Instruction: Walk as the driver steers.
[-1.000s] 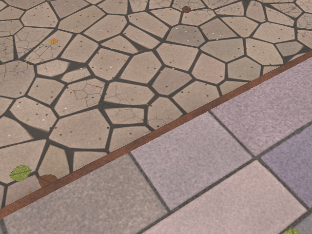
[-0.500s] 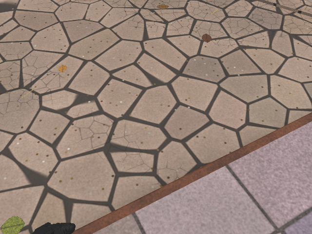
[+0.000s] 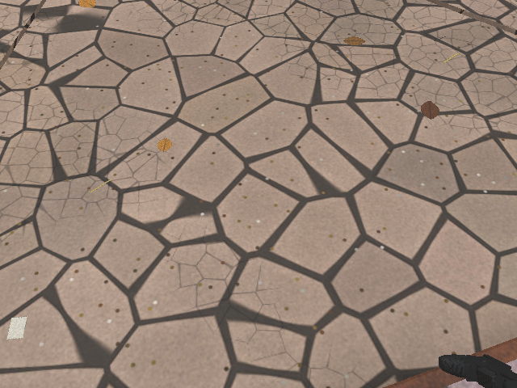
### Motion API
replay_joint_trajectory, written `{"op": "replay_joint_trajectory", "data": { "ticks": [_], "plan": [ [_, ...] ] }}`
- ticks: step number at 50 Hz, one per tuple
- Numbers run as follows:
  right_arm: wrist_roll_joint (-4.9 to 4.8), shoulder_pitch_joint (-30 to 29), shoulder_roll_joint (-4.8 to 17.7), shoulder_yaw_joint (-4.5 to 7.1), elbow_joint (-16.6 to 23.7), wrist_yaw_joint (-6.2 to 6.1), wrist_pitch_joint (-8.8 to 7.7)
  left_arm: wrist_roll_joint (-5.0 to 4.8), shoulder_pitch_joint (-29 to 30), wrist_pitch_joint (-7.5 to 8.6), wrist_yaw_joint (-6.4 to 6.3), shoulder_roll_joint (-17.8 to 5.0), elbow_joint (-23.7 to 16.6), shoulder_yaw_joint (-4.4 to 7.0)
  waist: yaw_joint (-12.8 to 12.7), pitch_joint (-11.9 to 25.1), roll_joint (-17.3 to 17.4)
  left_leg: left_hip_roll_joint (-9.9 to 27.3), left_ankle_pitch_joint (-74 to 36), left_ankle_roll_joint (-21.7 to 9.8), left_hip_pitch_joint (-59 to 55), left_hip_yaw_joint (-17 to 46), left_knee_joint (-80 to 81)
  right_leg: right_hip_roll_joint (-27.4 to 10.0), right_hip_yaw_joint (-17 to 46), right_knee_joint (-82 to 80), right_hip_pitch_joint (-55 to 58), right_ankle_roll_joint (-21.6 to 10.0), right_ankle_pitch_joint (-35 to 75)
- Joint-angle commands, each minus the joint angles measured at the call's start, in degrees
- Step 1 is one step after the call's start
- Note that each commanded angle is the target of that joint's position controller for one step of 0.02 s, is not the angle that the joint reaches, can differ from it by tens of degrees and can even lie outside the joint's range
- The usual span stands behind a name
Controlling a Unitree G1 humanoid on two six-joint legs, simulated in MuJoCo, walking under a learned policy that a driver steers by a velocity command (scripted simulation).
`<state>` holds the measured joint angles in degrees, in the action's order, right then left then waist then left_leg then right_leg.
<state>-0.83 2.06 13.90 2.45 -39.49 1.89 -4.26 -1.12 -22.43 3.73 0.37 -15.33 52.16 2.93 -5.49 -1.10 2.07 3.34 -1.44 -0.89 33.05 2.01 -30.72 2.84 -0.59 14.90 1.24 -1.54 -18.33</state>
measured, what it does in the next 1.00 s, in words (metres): walks ahead, turning right: left foot, then right foot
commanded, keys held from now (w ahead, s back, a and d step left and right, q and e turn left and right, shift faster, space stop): w+e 0.70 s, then w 0.14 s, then w+q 0.16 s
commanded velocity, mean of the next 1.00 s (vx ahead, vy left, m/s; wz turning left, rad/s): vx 0.50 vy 0.00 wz -0.39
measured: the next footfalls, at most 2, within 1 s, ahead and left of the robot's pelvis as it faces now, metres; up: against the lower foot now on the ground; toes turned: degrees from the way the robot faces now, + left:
left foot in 0.06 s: +0.20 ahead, +0.13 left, +0.00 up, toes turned -1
right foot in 0.58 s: +0.40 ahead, -0.18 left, +0.00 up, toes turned -22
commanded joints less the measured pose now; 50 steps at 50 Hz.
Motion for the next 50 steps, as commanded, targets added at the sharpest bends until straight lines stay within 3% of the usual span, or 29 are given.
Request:
{"op": "replay_joint_trajectory", "data": {
  "ticks": [1, 2, 3, 4, 5, 6, 7, 8, 10, 14, 19, 23, 25, 27, 28, 29, 30, 31, 32, 33, 34, 35, 36, 37, 39, 41, 44, 46, 50],
  "plan": [
    [0.08, 2.0, 7.2, 2.48, 3.7, 0.26, -1.68, -0.36, 0.5, -0.56, -0.63, -10.6, -1.9, 2.59, 6.0, 0.2, -7.2, -2.1, 4.9, -2.1, -8.6, -0.9, 3.1, -15.8, 9.5, 5.0, -1.7, -7.7, 32.9],
    [0.35, 10.0, 9.7, 3.73, 1.3, -0.13, -1.90, -0.20, 1.4, -0.67, -0.73, -9.8, -2.4, 2.25, 9.9, 5.2, -6.0, -2.0, 3.1, -3.7, -20.2, -1.1, 4.1, -13.0, 8.0, 13.6, -4.5, -6.3, 35.7],
    [1.30, 19.7, 13.9, 4.90, -0.1, -0.74, -2.00, 0.97, 1.5, -0.59, -0.78, -7.0, -4.1, 1.12, 13.3, 14.4, -0.2, 7.7, 1.2, -7.3, -37.1, 8.5, 2.1, -9.0, 5.5, 30.2, -14.3, -4.2, 23.1],
    [1.12, 21.7, 17.5, 5.50, -0.8, -0.67, -1.49, 1.00, -8.3, 0.44, -0.49, -0.1, -4.2, -0.84, 9.2, 22.5, 14.9, 20.5, 8.3, -16.0, -56.7, 31.1, 4.9, -0.2, 2.5, 50.0, -36.1, -0.4, -12.4],
    [0.78, 23.9, 12.2, 4.43, -1.3, -0.56, -1.17, -0.70, -6.5, 1.03, -0.19, -5.4, -3.3, 0.36, 11.8, 22.9, 13.1, 20.3, 20.3, -16.3, -54.9, 38.0, 10.5, -1.9, 8.5, 57.9, -43.0, -0.6, -15.8],
    [0.71, 20.8, 9.3, 3.47, -1.3, -0.73, -1.21, -1.74, -0.1, 1.01, -0.21, -9.4, -5.0, 1.73, 12.2, 13.5, 8.0, 18.2, 21.2, -13.4, -47.6, 29.2, 12.2, -4.4, 8.3, 60.4, -46.1, -0.8, -10.5],
    [1.04, 16.3, 8.0, 2.89, -1.0, -0.74, -1.28, -1.44, 3.4, 0.73, -0.49, -9.2, -5.9, 1.89, 10.6, 8.7, 4.4, 16.3, 16.9, -12.0, -39.4, 22.6, 13.8, -6.8, 7.0, 59.5, -44.7, -0.6, -5.1],
    [1.24, 12.9, 6.1, 2.33, -1.0, -0.55, -1.51, -0.68, 4.5, 0.21, -0.69, -8.5, -6.2, 2.15, 8.9, 5.0, 3.3, 14.2, 12.6, -11.3, -32.8, 17.5, 16.1, -8.3, 7.3, 57.0, -42.8, -0.3, -1.6],
    [1.44, 9.5, 4.7, 2.19, -1.7, -0.68, -2.33, -0.78, 2.3, -1.37, -0.85, -6.2, -5.9, 2.31, 5.8, 2.7, 4.8, 12.0, 8.7, -10.3, -25.7, 10.4, 20.1, -10.7, 7.9, 52.9, -37.2, -0.2, 2.2],
    [1.30, 9.5, 7.0, 3.21, -4.1, -1.06, -3.29, -0.53, 4.8, -3.24, -1.11, -4.1, -7.8, 2.33, 4.7, -0.2, 1.2, 12.5, 2.7, -10.9, -24.2, 2.7, 24.0, -11.5, 9.0, 45.8, -40.5, 0.1, 8.6],
    [0.93, 10.3, 9.6, 3.88, -6.6, -2.20, -2.51, -0.02, 13.0, -1.86, 0.81, -2.9, -10.5, 1.60, 7.2, -2.1, 0.1, 9.9, -2.4, -9.0, -26.1, -8.0, 25.2, -10.7, 4.3, 29.1, -38.9, 0.4, 22.3],
    [0.17, 13.8, 11.6, 4.56, -8.8, -2.41, -0.99, -0.22, 18.6, -1.74, 1.88, -3.3, -13.6, 1.43, 9.5, -3.3, -0.2, 11.7, -4.9, -9.0, -33.1, -11.3, 22.5, -9.5, 0.9, 23.9, -39.7, -0.4, 19.8],
    [-0.12, 12.7, 12.3, 4.89, -9.2, -2.72, -0.41, 0.00, 17.2, -1.95, 2.52, -5.0, -14.3, 2.20, 7.3, -2.1, 1.0, 14.7, -13.0, -8.2, -38.0, -11.7, 17.9, -9.9, 1.9, 26.1, -40.6, -2.2, 16.6],
    [-1.14, 10.1, 13.3, 5.14, -8.1, -2.80, 0.18, 0.30, 14.7, -2.44, 2.66, -6.4, -14.5, 2.99, 4.9, -0.1, 2.7, 14.0, -30.2, -6.6, -38.0, -14.1, 10.3, -6.1, -3.0, 25.9, -33.4, -4.5, 8.7],
    [-1.49, 9.3, 14.0, 5.27, -8.0, -2.68, 0.49, 0.19, 11.1, -2.83, 2.61, -7.6, -13.8, 3.79, 2.5, 2.1, 3.2, 13.5, -37.4, -6.0, -37.0, -14.7, 2.9, -3.7, -5.1, 25.4, -27.3, -5.9, 5.4],
    [-1.97, 7.9, 14.0, 5.14, -7.6, -2.53, 0.66, -0.09, 3.3, -3.00, 2.41, -9.4, -11.8, 5.07, -2.0, 5.5, 2.3, 11.6, -38.1, -4.6, -33.2, -16.0, -8.6, -1.0, -6.5, 20.7, -16.2, -7.9, 7.8],
    [-1.19, 8.4, 12.3, 4.46, -6.8, -2.46, 0.13, -0.21, -6.1, -3.27, 1.45, -14.2, -9.0, 7.15, -5.8, 9.2, -3.9, 7.8, -21.0, -1.9, -20.8, -16.2, -26.7, -3.5, 1.1, 15.9, 0.1, -11.0, 13.4],
    [1.57, 15.3, 3.8, 2.05, -4.1, -1.29, -1.31, -0.95, -2.5, -2.64, 1.15, -20.7, -9.4, 7.72, 3.6, 11.3, -20.9, -4.2, 34.8, 1.5, 6.8, -11.0, -46.0, -15.9, 30.4, 11.2, 16.9, -21.1, 6.5],
    [0.24, 9.1, 7.6, 2.18, -2.9, -0.85, -3.37, -0.97, -4.1, -1.17, 2.18, -15.0, -11.2, 5.93, -0.5, 16.2, -14.2, -4.9, 35.8, 0.0, 12.3, 0.9, -48.4, -19.0, 42.3, 2.2, 16.7, -22.7, 2.6],
    [-1.95, 4.7, 10.5, 3.03, -1.6, -0.62, -4.19, -0.66, -1.6, -0.34, 2.54, -11.9, -11.6, 5.04, -0.2, 10.0, -8.9, -2.5, 30.3, -1.4, 14.4, 1.6, -45.3, -18.6, 35.8, 1.2, 12.0, -20.4, 8.0],
    [-1.19, 4.9, 9.4, 2.72, -1.8, -0.96, -4.25, -0.78, 1.7, -0.04, 2.54, -10.6, -12.2, 4.61, 2.3, 7.6, -4.4, -0.2, 27.0, -1.7, 11.3, 2.3, -40.9, -17.1, 31.1, 2.4, 5.3, -18.6, 12.7],
    [0.08, 5.6, 10.1, 3.10, -2.9, -1.20, -3.91, -0.64, 4.9, -0.03, 2.39, -8.4, -13.3, 3.85, 4.1, 6.1, -2.0, 1.8, 24.1, -1.0, 7.3, 2.8, -35.1, -16.1, 26.7, 2.4, -0.7, -17.5, 16.0],
    [0.45, 7.7, 10.2, 3.24, -3.9, -0.86, -3.30, 0.61, 7.0, 0.14, 1.82, -7.2, -14.3, 3.28, 5.5, 6.4, -2.8, 3.4, 21.7, -0.7, 2.8, 3.5, -32.5, -15.9, 24.6, 2.1, -4.7, -17.0, 19.3],
    [0.38, 7.8, 10.1, 3.49, -4.5, -0.58, -2.75, 0.91, 7.1, 0.57, 1.58, -7.1, -14.3, 2.97, 5.9, 5.4, -2.3, 3.3, 18.4, -0.4, 1.4, 2.9, -28.4, -14.4, 21.8, 1.3, -7.5, -16.2, 20.3],
    [1.14, 2.2, 7.7, 2.91, -2.4, -0.57, -2.14, 0.18, 3.9, 1.14, -0.29, -8.8, -12.0, 3.43, 4.9, 2.8, -3.8, 2.7, 8.9, 0.9, 2.2, 3.0, -18.9, -12.3, 17.6, 0.3, -10.2, -14.5, 20.1],
    [1.46, -0.6, 6.5, 2.34, -1.6, -0.14, -1.84, 0.31, 2.2, 1.06, -1.83, -9.4, -11.2, 3.49, 4.5, 1.9, -4.3, 1.0, -2.4, 1.7, 0.8, 2.2, -10.7, -10.3, 14.5, 1.0, -13.2, -13.4, 18.0],
    [1.68, -0.9, 5.6, 1.61, -1.9, 1.42, -1.82, 0.55, 2.1, 1.49, -2.35, -8.3, -10.8, 3.13, 3.6, 1.5, -5.5, -0.4, -19.2, -0.3, -5.1, 1.1, -3.5, -8.8, 10.7, 3.9, -19.9, -11.1, 9.8],
    [1.22, -3.2, 5.5, 1.38, -0.9, 2.02, -1.73, 0.68, 0.1, 1.96, -2.11, -7.7, -9.9, 2.87, 2.3, 0.2, -5.2, -0.2, -20.5, -1.7, -3.1, 1.7, -3.0, -10.4, 11.8, 6.6, -19.3, -11.0, 6.5],
    [0.59, -8.5, 5.0, 0.66, 1.5, 3.19, -1.62, 0.71, -4.6, 1.13, -2.92, -7.5, -7.7, 2.84, -0.7, -3.4, -4.1, -0.3, -15.7, -3.0, 8.5, 3.3, 0.2, -13.7, 13.6, 14.6, -8.8, -10.5, 8.6]
  ]
}}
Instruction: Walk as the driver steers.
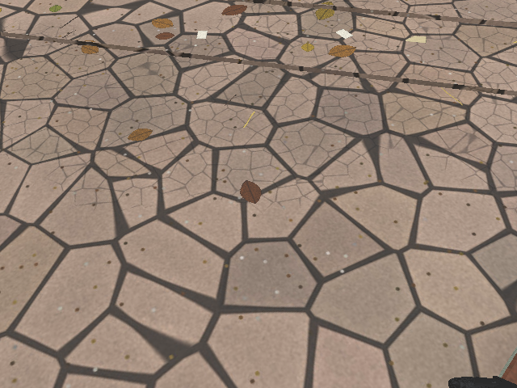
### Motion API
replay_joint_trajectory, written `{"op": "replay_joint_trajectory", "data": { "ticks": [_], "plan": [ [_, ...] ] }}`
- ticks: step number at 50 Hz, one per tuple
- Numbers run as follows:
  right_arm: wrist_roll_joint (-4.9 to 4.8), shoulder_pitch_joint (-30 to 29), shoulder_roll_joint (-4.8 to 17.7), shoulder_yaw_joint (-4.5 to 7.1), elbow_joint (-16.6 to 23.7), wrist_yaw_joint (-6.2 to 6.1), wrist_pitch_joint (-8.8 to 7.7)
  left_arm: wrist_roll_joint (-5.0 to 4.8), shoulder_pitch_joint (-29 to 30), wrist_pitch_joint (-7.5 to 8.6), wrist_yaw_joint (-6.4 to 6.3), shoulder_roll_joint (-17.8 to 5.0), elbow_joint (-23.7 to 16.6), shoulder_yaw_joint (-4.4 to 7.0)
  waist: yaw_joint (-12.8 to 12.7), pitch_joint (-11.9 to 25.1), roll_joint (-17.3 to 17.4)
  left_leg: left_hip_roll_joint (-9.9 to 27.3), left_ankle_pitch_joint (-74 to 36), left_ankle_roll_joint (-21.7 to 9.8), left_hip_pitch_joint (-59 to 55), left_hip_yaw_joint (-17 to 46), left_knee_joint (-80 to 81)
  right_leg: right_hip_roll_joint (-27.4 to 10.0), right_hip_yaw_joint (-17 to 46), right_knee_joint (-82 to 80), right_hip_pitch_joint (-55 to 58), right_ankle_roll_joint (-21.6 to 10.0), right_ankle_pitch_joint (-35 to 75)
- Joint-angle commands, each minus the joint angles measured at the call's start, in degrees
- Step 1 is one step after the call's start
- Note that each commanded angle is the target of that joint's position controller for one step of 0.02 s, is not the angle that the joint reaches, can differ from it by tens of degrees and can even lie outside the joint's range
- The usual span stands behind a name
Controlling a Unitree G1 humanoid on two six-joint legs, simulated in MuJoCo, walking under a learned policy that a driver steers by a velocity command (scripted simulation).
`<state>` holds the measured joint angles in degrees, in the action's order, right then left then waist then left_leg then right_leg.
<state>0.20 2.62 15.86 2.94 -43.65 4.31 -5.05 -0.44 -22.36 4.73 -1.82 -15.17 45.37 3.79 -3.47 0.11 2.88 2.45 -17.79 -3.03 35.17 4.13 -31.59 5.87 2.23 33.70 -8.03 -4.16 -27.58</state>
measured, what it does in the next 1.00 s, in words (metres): goes down, turning left: left foot 0.09 m lower, then right foot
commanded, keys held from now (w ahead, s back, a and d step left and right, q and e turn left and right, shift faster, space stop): w+q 1.00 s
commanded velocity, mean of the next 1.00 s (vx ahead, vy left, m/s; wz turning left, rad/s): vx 0.50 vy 0.00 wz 0.48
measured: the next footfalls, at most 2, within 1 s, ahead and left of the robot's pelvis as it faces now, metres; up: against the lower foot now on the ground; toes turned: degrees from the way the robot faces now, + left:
left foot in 0.16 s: +0.28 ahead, +0.15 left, -0.09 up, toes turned +4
right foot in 0.60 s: +0.59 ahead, +0.03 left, -0.09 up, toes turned +25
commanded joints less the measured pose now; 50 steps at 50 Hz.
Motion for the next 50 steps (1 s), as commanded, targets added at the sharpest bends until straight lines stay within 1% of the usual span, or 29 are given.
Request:
{"op": "replay_joint_trajectory", "data": {
  "ticks": [1, 4, 6, 7, 8, 9, 10, 11, 12, 13, 14, 15, 17, 20, 24, 26, 28, 29, 30, 31, 32, 33, 34, 35, 36, 38, 40, 46, 50],
  "plan": [
    [-0.73, -9.8, 2.9, 0.00, 6.1, 1.11, -0.87, 0.13, -5.6, -0.28, -0.96, -7.7, -0.6, 1.99, -3.5, -5.2, -4.9, 0.4, 2.0, -0.8, 8.6, 1.6, 2.1, -17.3, 10.7, -2.4, 3.2, -7.6, 19.5],
    [-1.40, -10.2, 2.7, -0.37, 6.1, 1.46, -1.07, -0.25, -5.9, -1.10, -1.23, -7.5, -0.4, 1.98, -4.2, -6.2, -4.7, 0.2, 6.9, -0.4, 8.2, 1.0, 5.4, -18.6, 9.1, 2.1, 5.8, -5.8, 28.1],
    [-0.84, -5.2, 3.9, 0.28, 4.6, 1.26, -1.20, -0.17, -5.3, -1.20, -0.65, -8.4, -0.4, 1.98, -2.0, -3.2, -5.5, -1.9, 11.9, -1.6, -2.6, -3.6, 6.5, -17.4, 5.9, 8.1, 3.7, -4.3, 42.1],
    [-0.45, 3.2, 5.5, 1.40, 2.0, 0.92, -1.17, -0.21, -4.0, -1.05, -0.25, -9.0, -0.6, 1.94, 2.2, 1.2, -4.9, -4.4, 11.2, -3.0, -13.7, -6.6, 6.8, -14.9, 2.9, 17.2, 1.6, -3.2, 49.9],
    [-0.37, 14.5, 7.6, 2.55, -1.2, 0.51, -1.04, -0.10, -1.9, -0.13, 0.27, -8.7, -0.8, 1.77, 8.2, 6.4, -4.3, -3.5, 3.9, -5.9, -30.6, -5.7, 6.1, -12.3, -0.3, 31.3, -6.8, -1.1, 49.0],
    [0.13, 21.1, 11.4, 3.06, -2.5, -0.07, -0.78, 1.62, -7.4, 1.42, 0.98, -2.5, -1.2, 0.26, 6.8, 14.3, 8.7, 8.3, -20.8, -13.5, -55.7, 9.2, -8.0, -6.5, -4.1, 58.4, -30.2, 3.6, -1.2],
    [-1.63, 26.6, 12.8, 3.62, -3.1, -0.13, -0.47, -0.03, -11.8, 2.88, 1.90, -5.7, -2.5, -0.92, 8.9, 27.0, 9.5, 18.0, -10.1, -23.6, -69.4, 31.7, -3.7, -3.0, 2.4, 67.4, -40.2, 6.2, -13.2],
    [-1.95, 28.0, 13.7, 4.41, -3.1, -1.29, 0.59, -2.45, -4.1, 3.63, 1.82, -7.6, -5.4, -0.53, 11.6, 26.5, 6.3, 17.8, 14.3, -23.2, -69.3, 37.7, 5.0, -5.1, 4.4, 64.0, -46.4, 6.6, -6.9],
    [-1.32, 21.5, 10.9, 3.69, -0.6, -2.46, 1.21, -2.55, 3.8, 3.82, 1.17, -8.3, -7.5, -0.68, 11.0, 18.4, -0.4, 15.3, 26.3, -19.3, -61.3, 35.4, 10.3, -7.9, 3.9, 56.0, -48.3, 5.6, -0.2],
    [-0.39, 15.0, 9.1, 2.80, 1.6, -3.27, 1.12, -1.30, 8.1, 3.90, 0.46, -8.0, -8.2, -0.71, 9.0, 12.0, -5.9, 15.4, 24.9, -18.3, -49.6, 35.1, 12.8, -9.3, 4.5, 52.3, -46.4, 5.6, 5.5],
    [0.36, 11.8, 9.5, 2.67, 2.9, -3.47, 0.51, 0.02, 8.1, 3.66, -0.12, -8.2, -8.9, -0.47, 6.0, 8.9, -5.4, 15.3, 17.4, -19.4, -39.8, 35.8, 13.5, -10.2, 5.2, 49.0, -41.7, 6.1, 5.9],
    [0.11, 9.6, 7.9, 2.17, 3.3, -3.35, 0.10, 0.98, 6.8, 3.15, -0.15, -8.8, -8.3, 0.38, 2.9, 4.8, -5.3, 11.2, 11.3, -18.0, -30.8, 28.7, 14.6, -11.7, 6.4, 39.1, -36.5, 6.8, 8.3],
    [-0.67, 9.0, 6.8, 2.12, 3.5, -3.79, 0.55, 1.93, 8.0, 2.18, -0.39, -6.5, -8.7, 0.28, 1.8, 0.8, -1.4, 5.8, 5.6, -15.3, -21.3, 18.9, 16.7, -11.7, 2.9, 25.1, -31.0, 8.3, 8.7],
    [-1.47, 11.4, 8.9, 3.01, 2.9, -5.06, 1.57, 1.95, 13.4, 2.05, 0.53, -2.4, -9.8, -1.12, 3.6, 2.6, 1.3, 0.8, 0.8, -11.6, -15.4, 11.2, 16.1, -7.4, -0.6, 7.6, -20.3, 9.0, 24.2],
    [-2.30, 17.8, 8.0, 3.17, 1.1, -5.55, 3.05, 0.62, 21.4, 2.08, 1.56, -3.3, -11.6, -0.79, 6.9, 2.2, 1.5, 0.8, 12.2, -8.7, -19.6, 15.4, 13.8, -4.1, 0.7, -4.0, -17.2, 7.8, 32.4],
    [-2.24, 18.5, 7.8, 3.26, 1.0, -5.65, 3.28, 0.52, 22.4, 2.38, 1.79, -5.1, -12.0, -0.03, 6.4, 2.0, 2.0, 2.3, 16.4, -7.9, -23.5, 19.4, 11.2, -4.2, 2.5, -6.7, -16.1, 6.3, 29.9],
    [-1.79, 17.2, 7.6, 3.38, 1.8, -5.64, 3.33, 0.41, 18.7, 2.97, 1.78, -6.9, -11.0, 0.93, 3.8, 2.9, 2.9, 2.5, 15.7, -6.6, -25.2, 21.2, 6.8, -5.1, 2.7, -8.8, -10.7, 3.8, 27.5],
    [-1.41, 16.2, 6.4, 3.00, 2.8, -5.34, 3.12, 0.88, 13.9, 3.19, 1.47, -8.5, -10.1, 1.78, 1.0, 6.2, 2.4, 0.4, 13.6, -5.2, -23.6, 19.5, 1.0, -7.0, 3.3, -9.1, -2.0, 1.9, 27.2],
    [-0.71, 15.3, 3.9, 2.10, 4.2, -4.98, 2.79, 1.67, 6.0, 3.20, 1.04, -11.1, -9.3, 2.62, -2.6, 12.7, -1.8, -3.1, 20.8, -3.1, -16.8, 15.1, -12.4, -15.0, 10.2, -7.4, 11.9, -1.4, 25.6],
    [-2.00, 24.1, 0.9, 0.86, 5.1, -4.94, 2.47, 1.97, 0.4, 2.53, 1.14, -14.5, -7.3, 3.54, -0.2, 20.6, -19.1, -10.1, 48.7, 0.2, 0.5, 7.7, -30.6, -28.4, 33.2, -9.6, 29.7, -11.3, 17.4],
    [-2.20, 24.2, 5.8, 1.43, 4.3, -4.98, 2.48, 0.29, 0.6, 2.15, 1.37, -10.9, -7.6, 3.03, -0.9, 18.2, -16.6, -5.3, 51.3, 1.1, 8.0, 7.0, -39.2, -30.6, 41.8, -12.8, 28.1, -11.4, 3.6],
    [-1.88, 18.6, 9.1, 2.43, 4.9, -4.92, 2.89, 0.35, 3.4, 1.85, 1.23, -7.8, -8.4, 2.17, -2.2, 10.4, -10.7, -3.4, 45.8, 1.8, 10.4, 6.5, -42.3, -27.7, 34.4, -14.4, 21.1, -8.9, 2.0],
    [-1.40, 15.0, 9.0, 2.63, 5.8, -5.04, 3.30, 0.98, 6.7, 1.40, 1.34, -6.9, -8.7, 1.70, -1.3, 5.4, -6.8, -1.6, 41.5, 2.4, 9.4, 4.4, -42.0, -25.2, 27.5, -15.8, 14.0, -7.2, 7.5],
    [-0.91, 13.0, 8.5, 2.82, 6.8, -4.94, 3.36, 1.12, 8.6, 1.19, 1.48, -5.9, -8.3, 1.35, -0.2, 1.9, -6.2, -0.2, 39.1, 2.6, 8.7, 4.0, -39.9, -23.2, 22.5, -17.2, 8.4, -6.8, 13.5],
    [-1.18, 13.1, 7.6, 2.93, 7.1, -4.64, 3.49, 1.43, 9.6, 1.24, 1.54, -5.0, -8.0, 0.95, 1.3, 0.5, -7.5, 1.3, 37.9, 2.6, 6.7, 3.5, -38.1, -21.4, 18.0, -18.7, 4.6, -6.2, 17.0],
    [-1.78, 13.7, 5.1, 2.57, 7.5, -4.40, 4.04, 0.99, 10.2, 1.58, 1.81, -4.8, -6.9, 0.99, 2.5, -0.3, -9.3, 2.6, 37.1, 2.8, 4.3, 2.0, -35.0, -20.0, 12.4, -21.6, 0.7, -6.3, 19.9],
    [-1.47, 11.5, 4.0, 2.19, 8.8, -4.36, 4.37, 0.74, 9.9, 1.91, 1.80, -6.6, -5.6, 1.64, 2.5, -0.8, -8.7, 3.5, 34.4, 3.6, 5.4, 1.5, -31.0, -20.7, 8.8, -23.8, 0.1, -7.3, 23.0],
    [-1.40, 4.0, 2.9, 1.42, 10.4, -2.94, 3.69, 0.46, 8.8, 1.35, 1.46, -9.6, -2.6, 2.55, 0.5, -1.4, -6.6, 3.3, 18.1, 3.4, 3.0, -1.3, -14.0, -19.4, -3.6, -24.3, 2.5, -5.3, 30.3],
    [-1.55, -1.7, 3.2, 1.38, 12.8, -1.78, 3.68, -0.67, 6.1, 0.51, 1.47, -11.6, -0.7, 3.15, -1.0, -3.3, -6.8, 2.2, 19.3, 1.5, 1.3, -3.9, -6.9, -21.2, -7.0, -23.0, 6.9, -3.8, 30.8]
  ]
}}
Over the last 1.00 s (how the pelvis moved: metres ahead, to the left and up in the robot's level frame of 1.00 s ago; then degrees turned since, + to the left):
0.50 -0.13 -0.02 -26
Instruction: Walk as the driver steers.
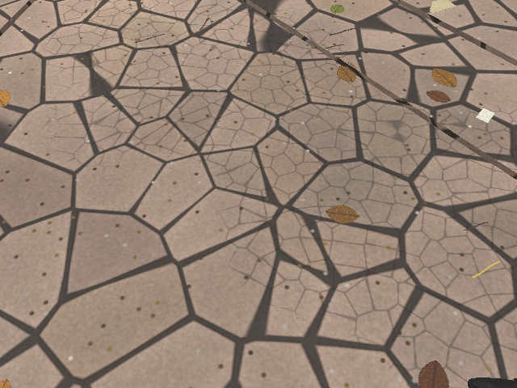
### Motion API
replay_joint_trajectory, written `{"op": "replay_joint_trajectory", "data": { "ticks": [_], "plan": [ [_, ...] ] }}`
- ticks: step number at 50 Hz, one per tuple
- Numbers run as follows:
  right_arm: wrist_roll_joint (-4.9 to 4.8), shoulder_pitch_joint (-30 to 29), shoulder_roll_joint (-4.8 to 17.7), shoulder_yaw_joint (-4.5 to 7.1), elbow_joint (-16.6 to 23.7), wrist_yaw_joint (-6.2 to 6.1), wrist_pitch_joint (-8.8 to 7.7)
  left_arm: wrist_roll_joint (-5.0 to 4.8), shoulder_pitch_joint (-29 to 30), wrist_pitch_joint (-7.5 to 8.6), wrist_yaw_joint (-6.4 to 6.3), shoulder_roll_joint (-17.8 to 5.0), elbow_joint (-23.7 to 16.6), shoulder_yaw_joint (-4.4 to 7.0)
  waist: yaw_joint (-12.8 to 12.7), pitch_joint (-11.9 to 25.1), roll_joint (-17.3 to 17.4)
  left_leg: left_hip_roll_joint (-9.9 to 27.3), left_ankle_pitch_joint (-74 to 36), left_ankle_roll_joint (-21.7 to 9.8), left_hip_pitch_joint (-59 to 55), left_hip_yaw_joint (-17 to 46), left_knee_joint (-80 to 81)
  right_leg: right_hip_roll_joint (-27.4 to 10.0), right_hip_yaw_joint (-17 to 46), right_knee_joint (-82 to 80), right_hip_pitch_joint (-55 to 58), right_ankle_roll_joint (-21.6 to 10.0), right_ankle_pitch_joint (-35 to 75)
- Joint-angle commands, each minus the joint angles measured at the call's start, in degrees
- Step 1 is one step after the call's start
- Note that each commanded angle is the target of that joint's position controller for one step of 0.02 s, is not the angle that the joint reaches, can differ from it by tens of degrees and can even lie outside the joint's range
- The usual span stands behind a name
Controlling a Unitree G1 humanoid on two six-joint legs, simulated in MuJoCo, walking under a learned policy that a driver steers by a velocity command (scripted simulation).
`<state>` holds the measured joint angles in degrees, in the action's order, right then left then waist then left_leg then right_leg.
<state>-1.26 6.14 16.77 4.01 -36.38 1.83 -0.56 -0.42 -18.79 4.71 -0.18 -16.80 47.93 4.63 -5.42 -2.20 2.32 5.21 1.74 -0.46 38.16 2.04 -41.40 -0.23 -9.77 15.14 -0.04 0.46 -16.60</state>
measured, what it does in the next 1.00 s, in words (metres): walks ahead, turning left: left foot, then right foot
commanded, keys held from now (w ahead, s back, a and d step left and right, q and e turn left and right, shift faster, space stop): w+q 0.66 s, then w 0.34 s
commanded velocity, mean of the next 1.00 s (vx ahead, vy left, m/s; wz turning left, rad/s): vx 0.50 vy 0.00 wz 0.50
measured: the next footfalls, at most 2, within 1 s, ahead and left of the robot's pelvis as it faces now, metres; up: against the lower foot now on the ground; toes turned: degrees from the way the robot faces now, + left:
left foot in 0.10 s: +0.22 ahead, +0.14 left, +0.00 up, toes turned +6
right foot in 0.60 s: +0.55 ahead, +0.00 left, +0.00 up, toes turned +25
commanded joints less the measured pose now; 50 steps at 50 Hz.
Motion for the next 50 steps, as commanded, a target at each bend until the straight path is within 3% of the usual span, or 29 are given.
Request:
{"op": "replay_joint_trajectory", "data": {
  "ticks": [1, 3, 4, 5, 6, 7, 8, 9, 10, 11, 12, 15, 18, 21, 23, 26, 28, 29, 30, 31, 32, 33, 34, 35, 36, 38, 41, 46, 50],
  "plan": [
    [-0.04, -5.8, 2.7, 0.48, 6.1, 0.96, -0.70, -1.00, 2.1, 0.22, -0.12, -10.5, -2.9, 2.55, 1.2, -1.3, -6.3, -1.1, 2.5, -1.9, -2.0, -2.7, 3.9, -15.8, 4.4, -3.2, 0.7, -8.0, 22.3],
    [0.39, -3.8, 4.3, 1.32, 6.4, 1.23, -0.46, -1.60, 2.4, -0.41, -0.33, -12.2, -2.7, 3.10, 3.3, 0.4, -7.6, -3.9, 8.8, -4.3, -7.3, -5.8, 5.5, -16.1, 2.0, 3.5, 2.8, -6.8, 38.7],
    [0.51, 1.1, 5.8, 2.33, 5.2, 1.18, -0.30, -1.90, 3.0, -0.81, -0.53, -12.9, -2.8, 3.25, 6.6, 3.4, -7.6, -6.5, 9.2, -5.8, -14.7, -7.7, 7.6, -15.1, 0.0, 11.2, 2.3, -5.8, 47.6],
    [0.26, 11.0, 8.9, 4.17, 2.3, 0.66, -0.11, -1.70, 2.7, -1.05, -0.80, -11.6, -2.9, 2.70, 11.4, 8.4, -6.0, -9.2, 6.1, -8.0, -29.0, -8.1, 10.3, -12.8, -2.1, 23.5, -2.9, -4.0, 49.0],
    [-0.23, 20.1, 14.1, 5.87, 0.6, -0.60, 0.33, 0.63, 1.3, -0.85, -0.90, -8.1, -4.1, 1.18, 14.3, 14.0, 2.9, 0.6, 4.5, -12.2, -47.0, 7.5, 10.6, -10.0, -2.6, 42.9, -19.0, -1.2, 25.8],
    [-0.40, 17.1, 19.0, 5.75, 1.9, -0.38, -0.64, 1.79, -2.2, 0.79, -0.20, -2.1, -7.8, -1.05, 7.7, 20.7, 14.5, 12.9, 18.8, -23.1, -60.3, 41.2, 19.7, 1.7, 6.5, 59.6, -40.9, 1.5, -18.6],
    [-0.17, 18.4, 13.5, 4.34, 2.4, -0.07, -1.45, -0.64, 4.5, 2.43, 0.52, -7.8, -7.9, 0.03, 12.6, 21.3, 6.6, 13.3, 23.4, -21.7, -60.0, 42.9, 24.6, -0.5, 15.1, 63.8, -46.9, 0.5, -16.3],
    [0.17, 16.4, 11.0, 3.41, 1.6, -0.05, -2.18, -1.98, 8.1, 3.28, 0.82, -9.0, -9.3, 0.26, 12.1, 13.5, 5.5, 11.6, 18.9, -19.4, -54.0, 34.8, 24.9, -2.6, 14.2, 61.8, -49.9, -0.6, -10.6],
    [0.15, 13.0, 9.6, 2.88, 1.9, -0.15, -2.47, -0.93, 8.4, 3.66, 0.40, -8.2, -8.8, 0.01, 9.6, 9.6, 0.7, 9.1, 12.5, -17.5, -45.9, 28.5, 24.7, -4.9, 14.2, 57.2, -46.7, -0.9, -5.9],
    [0.48, 9.5, 8.2, 2.39, 2.5, -0.31, -2.46, 0.52, 8.4, 3.61, 0.05, -8.5, -8.5, 0.32, 7.4, 7.1, -0.1, 7.0, 5.8, -16.3, -38.9, 23.9, 25.3, -6.2, 14.2, 52.5, -42.6, -0.3, -3.1],
    [1.09, 7.5, 7.1, 1.91, 3.3, -0.55, -2.48, 0.85, 7.5, 3.04, 0.16, -8.6, -8.3, 0.55, 5.6, 6.3, 0.8, 5.6, 1.4, -16.0, -34.4, 21.5, 26.6, -7.0, 14.6, 50.6, -39.0, 0.0, -1.2],
    [0.80, 7.5, 7.6, 2.05, 2.6, -1.36, -2.87, 1.43, 7.6, 1.47, 0.19, -6.6, -8.5, 0.19, 4.4, 5.0, 0.4, 4.1, -6.8, -16.8, -28.2, 17.3, 28.3, -6.2, 13.3, 44.2, -36.5, 2.4, 2.1],
    [0.40, 10.2, 8.9, 2.43, 1.0, -2.34, -2.71, 1.50, 14.2, 1.18, 0.29, -4.3, -10.4, -0.74, 6.4, 2.7, 0.5, 1.3, -6.0, -14.7, -25.5, 13.6, 28.4, -4.2, 12.7, 31.7, -36.0, 3.8, 12.9],
    [0.05, 12.9, 9.3, 2.56, -0.5, -2.74, -2.30, 0.83, 20.4, 1.58, 1.06, -3.3, -11.9, -1.36, 8.8, 1.6, 1.9, -0.4, -0.3, -12.5, -23.4, 13.1, 27.6, -1.2, 12.4, 20.2, -30.9, 3.6, 21.6],
    [-0.26, 15.0, 9.5, 2.64, -1.7, -2.78, -2.15, 0.24, 22.8, 1.93, 1.53, -4.1, -12.8, -1.18, 9.7, 1.2, 2.3, 0.8, 2.3, -12.0, -24.7, 15.7, 26.3, -0.3, 13.2, 16.9, -29.1, 3.0, 22.6],
    [-0.35, 15.6, 8.9, 2.63, -2.4, -3.16, -1.67, 0.06, 22.3, 2.47, 1.90, -6.2, -13.2, -0.34, 8.7, 1.4, 3.5, 2.7, 3.5, -10.8, -29.9, 20.7, 21.4, -0.1, 15.1, 13.3, -27.5, 1.4, 17.5],
    [-0.20, 14.5, 8.5, 2.63, -2.3, -3.19, -1.23, 0.05, 17.5, 2.88, 1.68, -7.2, -12.2, 0.44, 6.0, 2.6, 5.0, 2.1, 0.5, -9.5, -30.6, 22.3, 17.1, 0.4, 13.9, 11.3, -21.0, -0.6, 13.4],
    [0.02, 14.1, 6.7, 1.99, -1.8, -3.03, -1.23, 0.55, 12.0, 3.09, 1.30, -8.6, -11.0, 1.28, 3.2, 6.2, 4.3, -0.7, -2.3, -7.9, -29.0, 20.6, 10.7, -0.9, 14.0, 10.1, -11.9, -2.4, 13.6],
    [0.92, 14.2, 3.5, 0.76, -0.7, -2.82, -1.37, 1.40, 3.5, 3.19, 0.81, -11.5, -10.3, 2.09, -0.2, 14.3, -1.2, -4.3, 4.9, -5.7, -22.1, 16.1, -4.7, -9.9, 22.2, 11.7, 3.1, -5.9, 11.9],
    [-0.86, 22.5, 0.4, -0.25, 0.7, -2.84, -1.83, 1.89, -1.7, 2.35, 0.96, -15.6, -8.3, 3.14, 3.0, 21.9, -20.4, -12.0, 31.2, -1.6, -1.8, 8.6, -23.5, -22.7, 48.6, 6.7, 21.4, -15.3, -0.7],
    [-1.30, 22.5, 6.0, 0.55, -0.7, -3.02, -1.95, 0.32, -0.9, 2.09, 1.32, -10.7, -8.9, 2.12, 2.2, 18.8, -16.6, -7.5, 31.6, -0.7, 5.6, 9.6, -31.7, -24.1, 55.6, 3.3, 19.8, -15.0, -13.8],
    [-0.97, 16.0, 9.3, 1.51, -0.3, -2.97, -1.66, 0.25, 1.5, 1.74, 1.02, -7.1, -9.5, 1.16, 0.6, 11.2, -10.7, -5.4, 26.1, -0.3, 7.4, 8.7, -33.6, -21.5, 46.5, 2.1, 12.8, -12.5, -13.4],
    [-0.23, 12.5, 8.9, 1.51, 0.3, -3.09, -1.43, 0.88, 4.0, 1.38, 0.99, -6.2, -9.5, 0.64, 1.3, 6.9, -6.7, -3.7, 21.9, 0.0, 5.4, 6.8, -32.5, -18.8, 39.3, 1.3, 5.6, -11.0, -6.6],
    [0.43, 10.3, 7.8, 1.51, 0.9, -2.95, -1.57, 1.17, 5.4, 1.21, 1.07, -5.2, -8.8, 0.24, 2.2, 3.5, -6.1, -2.5, 19.4, 0.0, 4.2, 6.6, -29.8, -16.5, 34.2, 0.1, -0.2, -10.9, 0.0],
    [0.20, 10.4, 6.5, 1.43, 1.0, -2.62, -1.56, 1.55, 5.9, 1.36, 1.06, -4.4, -8.3, -0.15, 3.6, 2.5, -7.4, -1.3, 17.9, -0.2, 1.5, 6.5, -27.7, -14.7, 30.2, -1.3, -3.8, -10.6, 3.9],
    [-0.23, 11.3, 4.1, 0.94, 0.7, -2.27, -1.32, 1.06, 5.7, 1.86, 1.27, -4.0, -7.2, -0.20, 4.7, 2.3, -8.7, -0.9, 17.5, -0.2, -0.9, 5.2, -23.7, -13.2, 25.6, -3.6, -6.5, -11.4, 8.1],
    [0.65, 7.4, 2.5, 0.09, 1.8, -2.02, -1.43, 0.31, 4.7, 2.21, 1.29, -6.6, -5.4, 0.52, 4.7, 1.2, -7.1, 0.0, 13.3, 0.3, 1.0, 4.0, -15.1, -14.1, 21.7, -6.1, -6.4, -13.3, 14.5],
    [0.54, -1.4, 1.3, -1.10, 3.2, -0.55, -2.91, -0.59, 2.3, 1.12, 0.99, -9.0, -3.2, 0.80, 1.9, 0.2, -6.2, -0.4, -0.2, 0.5, -4.0, -0.3, 1.9, -11.6, 13.6, -6.7, -6.6, -11.5, 18.7],
    [0.01, -6.8, 2.5, -0.93, 5.1, 0.18, -3.25, -1.30, -1.8, -0.04, 0.96, -10.5, -0.7, 1.01, 0.8, -1.2, -7.1, -1.9, 1.1, -0.8, -5.8, -1.5, 8.3, -14.3, 13.8, -5.0, -2.1, -10.5, 19.8]
  ]
}}
Over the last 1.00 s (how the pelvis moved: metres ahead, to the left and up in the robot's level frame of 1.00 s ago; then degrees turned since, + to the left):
0.57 0.16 -0.07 34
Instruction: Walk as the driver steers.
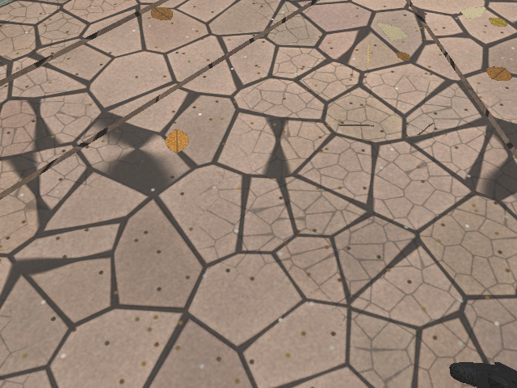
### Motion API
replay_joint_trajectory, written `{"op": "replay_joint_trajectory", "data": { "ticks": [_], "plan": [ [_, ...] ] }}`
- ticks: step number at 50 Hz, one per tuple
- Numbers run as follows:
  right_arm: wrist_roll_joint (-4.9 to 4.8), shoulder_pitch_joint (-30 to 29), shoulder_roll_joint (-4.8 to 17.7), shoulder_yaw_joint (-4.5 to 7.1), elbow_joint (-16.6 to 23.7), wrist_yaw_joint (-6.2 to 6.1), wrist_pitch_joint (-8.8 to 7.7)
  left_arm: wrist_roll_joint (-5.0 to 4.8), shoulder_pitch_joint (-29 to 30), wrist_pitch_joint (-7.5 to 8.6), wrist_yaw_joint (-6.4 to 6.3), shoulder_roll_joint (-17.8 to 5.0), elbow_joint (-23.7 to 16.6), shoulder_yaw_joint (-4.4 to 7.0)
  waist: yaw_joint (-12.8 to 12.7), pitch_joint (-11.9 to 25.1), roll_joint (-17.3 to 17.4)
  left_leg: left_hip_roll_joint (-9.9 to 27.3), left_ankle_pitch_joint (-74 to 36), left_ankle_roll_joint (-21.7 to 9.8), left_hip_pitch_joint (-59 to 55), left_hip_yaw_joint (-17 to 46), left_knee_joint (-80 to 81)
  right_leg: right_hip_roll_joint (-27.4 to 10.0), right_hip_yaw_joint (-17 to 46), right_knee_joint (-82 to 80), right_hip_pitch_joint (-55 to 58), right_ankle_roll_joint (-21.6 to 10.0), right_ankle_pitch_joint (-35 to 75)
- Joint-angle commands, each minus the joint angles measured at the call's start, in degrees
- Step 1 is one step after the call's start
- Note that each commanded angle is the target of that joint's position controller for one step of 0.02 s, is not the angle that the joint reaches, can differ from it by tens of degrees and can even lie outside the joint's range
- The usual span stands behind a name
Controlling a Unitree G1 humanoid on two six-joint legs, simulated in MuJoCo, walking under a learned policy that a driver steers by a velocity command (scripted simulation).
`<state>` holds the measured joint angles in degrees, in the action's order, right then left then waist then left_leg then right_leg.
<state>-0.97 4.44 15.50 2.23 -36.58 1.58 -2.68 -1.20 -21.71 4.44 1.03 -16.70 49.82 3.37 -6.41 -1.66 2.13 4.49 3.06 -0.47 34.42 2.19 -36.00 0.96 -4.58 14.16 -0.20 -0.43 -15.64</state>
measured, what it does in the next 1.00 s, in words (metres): walks ahead, turning left: left foot, then right foot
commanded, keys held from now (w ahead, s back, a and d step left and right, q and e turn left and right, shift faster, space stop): w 0.16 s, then w+q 0.84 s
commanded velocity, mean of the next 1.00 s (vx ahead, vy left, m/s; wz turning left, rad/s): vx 0.50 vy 0.00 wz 0.40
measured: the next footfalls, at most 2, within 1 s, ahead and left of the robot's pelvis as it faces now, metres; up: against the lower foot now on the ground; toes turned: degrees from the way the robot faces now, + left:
left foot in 0.10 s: +0.22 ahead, +0.14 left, +0.00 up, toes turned +1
right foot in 0.58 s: +0.49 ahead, -0.08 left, +0.00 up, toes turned +12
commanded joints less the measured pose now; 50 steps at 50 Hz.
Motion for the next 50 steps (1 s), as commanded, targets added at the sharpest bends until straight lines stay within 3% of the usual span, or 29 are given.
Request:
{"op": "replay_joint_trajectory", "data": {
  "ticks": [1, 2, 3, 4, 5, 6, 7, 8, 9, 10, 11, 13, 15, 20, 23, 25, 27, 28, 29, 30, 31, 32, 33, 34, 35, 39, 45, 48, 50],
  "plan": [
    [-0.24, -5.4, 4.3, 1.01, 5.5, 0.57, -1.19, -0.70, 0.9, -0.10, -0.34, -11.0, -2.1, 2.37, 2.3, -1.8, -7.3, -1.5, 1.5, -1.5, -2.9, -1.9, 4.2, -16.2, 8.6, -2.9, -0.6, -9.2, 20.6],
    [-0.10, -4.2, 5.1, 1.35, 5.3, 0.62, -1.23, -0.84, 1.2, -0.43, -0.48, -11.5, -1.8, 2.48, 3.5, -1.1, -7.6, -2.3, 2.9, -2.4, -5.7, -2.6, 5.6, -16.5, 8.3, -0.8, 0.3, -8.6, 24.9],
    [0.24, -0.1, 6.2, 2.08, 4.2, 0.49, -1.26, -1.04, 2.1, -0.72, -0.67, -11.8, -1.7, 2.46, 6.5, 1.2, -7.5, -3.8, 2.4, -3.7, -12.5, -4.0, 8.0, -15.5, 6.5, 4.1, 0.0, -7.5, 33.0],
    [0.56, 7.6, 8.6, 3.47, 1.6, 0.10, -1.12, -0.92, 1.8, -0.86, -0.84, -10.7, -1.5, 1.97, 10.1, 6.2, -6.4, -5.2, 1.6, -5.2, -24.1, -5.0, 9.3, -12.8, 3.9, 13.5, -2.6, -6.0, 38.9],
    [0.93, 17.7, 12.4, 4.82, -0.5, -0.63, -0.78, 0.39, 2.1, -0.62, -1.02, -8.1, -2.8, 0.71, 14.4, 13.6, -2.4, 2.6, 0.7, -8.3, -40.4, 3.7, 7.2, -10.2, 1.6, 28.9, -12.8, -3.6, 28.3],
    [1.33, 20.6, 18.0, 5.65, -1.1, -0.95, -0.43, 1.29, -3.0, 0.41, -0.77, -1.5, -4.8, -1.42, 11.3, 19.8, 12.6, 16.7, 10.0, -17.2, -56.8, 30.8, 12.5, -0.2, 1.1, 49.8, -34.9, 0.4, -8.0],
    [0.58, 21.3, 13.2, 4.44, -1.1, -0.75, -0.53, 0.28, -0.8, 1.45, -0.51, -6.3, -4.0, -0.37, 13.3, 21.4, 9.5, 17.5, 16.6, -18.3, -56.0, 38.9, 17.6, -1.1, 9.2, 57.7, -41.4, 0.1, -17.6],
    [0.51, 17.6, 11.0, 3.50, -1.1, -0.59, -0.86, -1.14, 3.4, 2.02, -0.17, -9.1, -5.6, 0.54, 12.5, 13.0, 7.3, 15.5, 15.2, -16.0, -49.9, 30.5, 18.3, -4.1, 9.0, 59.2, -45.7, -0.5, -13.5],
    [0.50, 14.5, 9.6, 3.00, -0.9, -0.41, -1.05, -0.76, 6.5, 2.29, -0.32, -8.6, -6.2, 0.43, 11.1, 8.5, 4.5, 12.3, 10.4, -14.6, -42.8, 24.1, 19.2, -6.3, 7.6, 56.7, -44.6, -0.7, -8.4],
    [0.81, 11.6, 8.3, 2.64, -0.8, -0.15, -1.14, 0.41, 7.8, 2.32, -0.54, -8.1, -6.4, 0.56, 9.3, 5.3, 2.8, 10.0, 5.2, -14.0, -36.3, 20.1, 20.8, -7.5, 7.3, 53.2, -42.6, -0.3, -5.0],
    [1.25, 9.9, 7.0, 2.24, -0.6, -0.04, -1.35, 0.94, 7.2, 1.93, -0.55, -7.7, -6.4, 0.71, 7.3, 4.3, 3.2, 8.3, 0.8, -13.6, -31.8, 17.6, 22.4, -8.6, 7.9, 50.8, -39.0, 0.1, -2.4],
    [0.93, 9.1, 7.1, 2.46, -0.8, -0.19, -1.77, 1.23, 6.0, 1.08, -0.43, -5.7, -6.2, 0.37, 5.5, 4.2, 3.1, 7.3, -2.5, -14.7, -27.4, 15.5, 25.0, -8.5, 7.7, 47.2, -35.4, 1.4, -0.5],
    [0.50, 9.8, 8.3, 2.93, -1.7, -0.77, -2.07, 1.70, 8.9, 0.52, -0.62, -4.8, -7.3, 0.10, 5.4, 2.4, 2.1, 6.6, -3.3, -15.3, -24.6, 13.1, 26.8, -8.0, 7.3, 41.3, -35.8, 2.8, 2.9],
    [0.04, 14.4, 10.7, 3.84, -4.1, -2.15, -1.51, 1.37, 20.4, 1.13, 0.11, -3.2, -10.3, -0.84, 8.9, -0.3, 1.6, 4.0, -0.1, -12.5, -21.7, 9.5, 26.6, -4.5, 7.4, 21.6, -31.2, 3.8, 18.5],
    [-0.59, 17.4, 11.3, 4.06, -5.5, -2.40, -1.14, 0.72, 24.5, 1.58, 0.68, -4.5, -11.8, -0.61, 9.8, -0.6, 1.7, 5.4, 3.3, -11.6, -23.2, 12.2, 24.1, -3.3, 8.6, 17.0, -28.5, 3.3, 19.8],
    [-0.60, 17.9, 11.2, 4.16, -6.0, -2.67, -0.80, 0.65, 24.4, 1.94, 0.86, -6.1, -12.0, -0.07, 9.1, -0.5, 2.4, 6.4, 4.9, -10.6, -25.4, 14.9, 21.3, -3.1, 9.5, 14.5, -26.4, 2.2, 17.3],
    [-0.29, 17.7, 11.0, 4.21, -6.1, -2.80, -0.16, 0.67, 21.1, 2.29, 0.75, -7.2, -11.3, 0.59, 7.1, 0.6, 3.6, 6.1, 3.5, -9.4, -26.1, 16.4, 16.9, -2.6, 8.3, 12.9, -21.0, 0.8, 12.7],
    [-0.08, 17.8, 9.4, 3.69, -6.0, -2.79, 0.09, 0.88, 16.2, 2.40, 0.41, -8.4, -9.9, 1.38, 4.8, 3.2, 3.3, 3.6, 1.4, -8.0, -24.8, 15.5, 11.8, -2.6, 7.5, 11.2, -13.6, -0.6, 11.4],
    [0.45, 17.4, 6.3, 2.51, -5.0, -2.61, 0.07, 1.75, 8.4, 2.65, -0.04, -10.9, -8.9, 2.27, 1.3, 9.9, -0.1, -0.2, 4.6, -6.1, -19.5, 12.6, -1.3, -8.9, 12.8, 12.4, -0.7, -3.5, 10.5],
    [-0.35, 22.9, 2.1, 1.24, -3.2, -2.64, -0.55, 2.30, 1.8, 1.86, -0.39, -16.0, -7.6, 3.82, 1.8, 18.7, -14.7, -8.0, 21.2, -1.8, -0.6, 4.2, -21.3, -22.0, 33.8, 9.2, 19.6, -11.1, -0.2],
    [-1.13, 23.6, 5.2, 1.69, -3.0, -2.70, -1.02, 1.42, 0.6, 1.43, 0.06, -12.9, -7.1, 3.11, 1.8, 19.0, -19.2, -6.5, 31.3, -1.0, 8.7, 6.2, -32.6, -25.5, 47.6, 3.6, 20.4, -13.4, -12.4],
    [-1.63, 19.6, 9.5, 2.98, -3.1, -2.68, -0.80, 1.13, 3.6, 1.31, -0.01, -8.8, -7.8, 2.00, 1.5, 11.4, -12.9, -3.7, 26.7, -1.0, 11.6, 7.4, -36.6, -23.6, 41.0, 2.1, 13.9, -11.3, -15.0],
    [-1.28, 16.5, 9.8, 3.19, -2.7, -2.77, -0.38, 1.35, 6.7, 1.14, -0.07, -7.0, -8.2, 1.46, 2.4, 7.1, -9.3, -1.7, 22.4, -0.8, 10.7, 5.7, -36.5, -21.4, 33.1, 1.6, 7.3, -9.7, -9.5],
    [-0.76, 14.8, 9.1, 3.28, -2.3, -2.71, -0.07, 1.58, 9.3, 1.04, -0.05, -5.3, -7.9, 1.00, 3.7, 3.8, -8.1, -0.1, 19.0, -0.5, 9.0, 5.2, -34.1, -19.0, 27.1, 0.1, 1.5, -9.1, -3.3],
    [-0.62, 14.5, 8.1, 3.45, -2.2, -2.53, 0.40, 1.95, 10.9, 1.17, -0.16, -4.2, -7.7, 0.71, 5.0, 2.3, -9.4, 1.5, 16.6, -0.5, 6.7, 5.2, -32.1, -17.5, 22.5, -1.3, -2.5, -8.6, 1.1],
    [-0.47, 12.2, 4.8, 2.90, -0.6, -2.06, 1.79, 1.72, 11.1, 2.17, -0.45, -5.9, -6.0, 1.67, 6.0, 0.4, -7.8, 3.0, 11.1, 0.4, 5.4, 3.9, -27.0, -16.8, 12.5, -5.6, -6.6, -10.0, 11.4],
    [-0.35, 3.3, 3.2, 1.99, 2.3, -0.15, 1.11, 1.33, 9.2, 1.44, -1.10, -8.8, -4.4, 2.56, 3.4, -1.5, -5.6, 2.2, -3.2, 0.1, 3.7, 0.1, -9.1, -15.6, 0.5, -6.6, -3.9, -8.9, 18.4],
    [-0.43, -1.5, 3.2, 1.78, 4.4, 0.84, 1.20, 0.57, 6.7, 0.56, -1.23, -10.4, -3.3, 3.05, 2.0, -3.1, -5.1, 1.5, -3.1, -1.0, 3.0, -2.2, -3.4, -16.8, -2.3, -6.1, -0.3, -8.0, 19.0],
    [-0.35, -2.9, 4.0, 2.07, 5.6, 1.32, 1.38, -0.14, 5.9, -0.20, -1.21, -11.5, -2.7, 3.47, 2.4, -3.6, -5.4, 0.5, 0.7, -2.5, 2.3, -3.5, -1.1, -17.9, -3.7, -3.8, 3.1, -7.1, 23.7]
  ]
}}
Over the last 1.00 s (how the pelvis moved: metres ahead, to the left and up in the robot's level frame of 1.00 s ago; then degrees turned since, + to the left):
0.54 0.13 0.00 29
